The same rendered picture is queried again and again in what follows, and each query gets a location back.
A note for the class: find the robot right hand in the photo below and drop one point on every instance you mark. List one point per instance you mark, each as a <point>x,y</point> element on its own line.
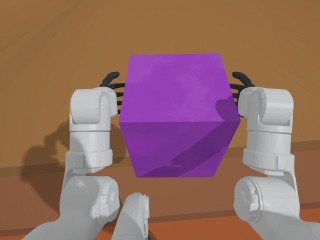
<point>245,80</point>

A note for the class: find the carton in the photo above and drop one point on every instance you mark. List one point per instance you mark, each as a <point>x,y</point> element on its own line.
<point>178,114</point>

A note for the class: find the right robot forearm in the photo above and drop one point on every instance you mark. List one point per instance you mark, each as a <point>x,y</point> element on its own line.
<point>269,114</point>

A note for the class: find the left robot thigh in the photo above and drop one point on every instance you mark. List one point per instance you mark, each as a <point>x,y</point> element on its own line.
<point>130,223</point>

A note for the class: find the robot left upper arm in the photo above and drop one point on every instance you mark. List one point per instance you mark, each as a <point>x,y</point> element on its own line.
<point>87,204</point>

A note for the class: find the robot left hand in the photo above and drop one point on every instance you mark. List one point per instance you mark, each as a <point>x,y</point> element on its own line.
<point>106,83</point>

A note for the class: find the left robot forearm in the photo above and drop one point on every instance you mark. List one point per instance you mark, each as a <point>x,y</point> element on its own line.
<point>90,113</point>

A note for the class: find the robot right upper arm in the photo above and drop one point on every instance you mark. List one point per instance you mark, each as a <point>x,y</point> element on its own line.
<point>270,205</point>

